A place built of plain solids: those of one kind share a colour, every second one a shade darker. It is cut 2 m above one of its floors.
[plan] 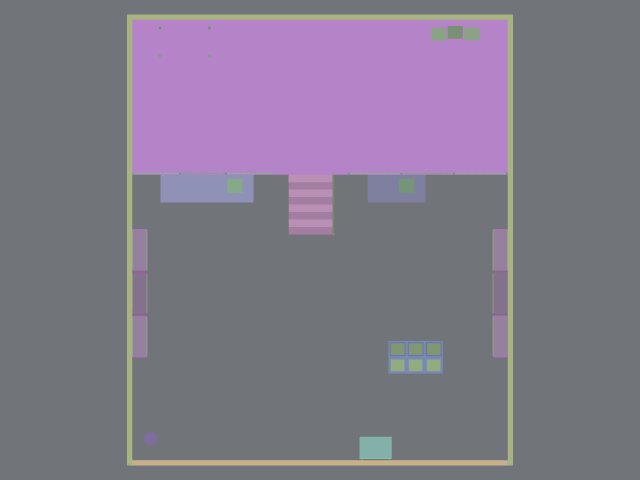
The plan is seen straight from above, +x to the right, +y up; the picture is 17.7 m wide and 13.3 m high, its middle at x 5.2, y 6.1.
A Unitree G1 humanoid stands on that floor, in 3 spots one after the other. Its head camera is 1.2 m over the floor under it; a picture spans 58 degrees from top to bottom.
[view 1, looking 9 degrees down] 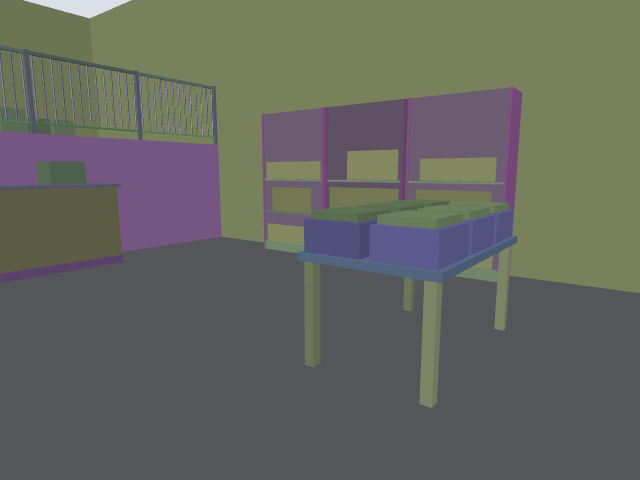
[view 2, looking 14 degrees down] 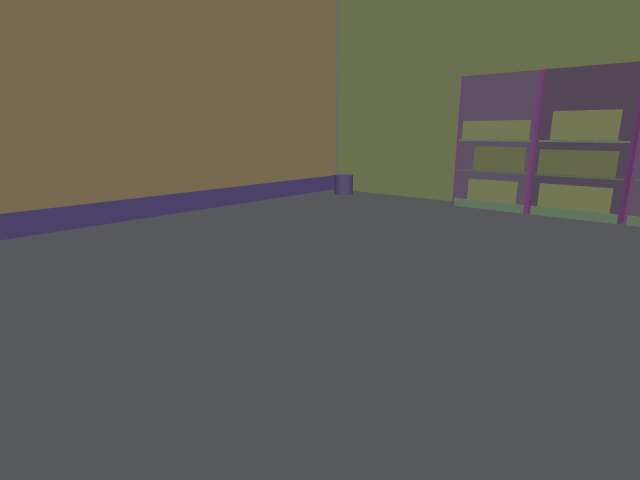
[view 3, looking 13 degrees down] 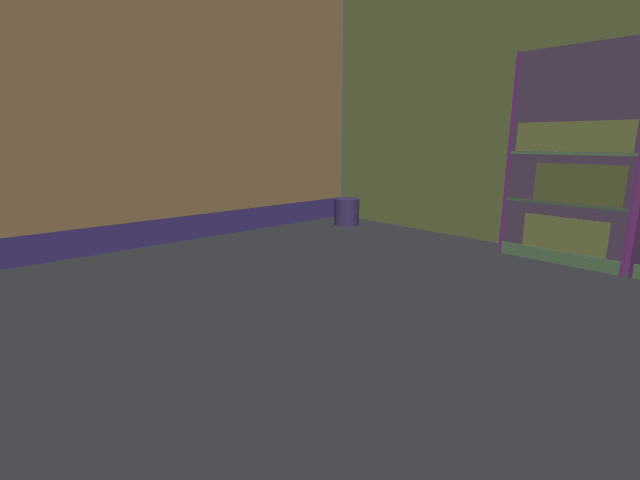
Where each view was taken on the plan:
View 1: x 5.14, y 1.65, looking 37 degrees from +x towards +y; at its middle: crate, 2.52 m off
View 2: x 7.32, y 5.90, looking -139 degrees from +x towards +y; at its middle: ground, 4.96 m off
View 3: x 4.94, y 4.95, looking -132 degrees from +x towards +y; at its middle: ground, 5.33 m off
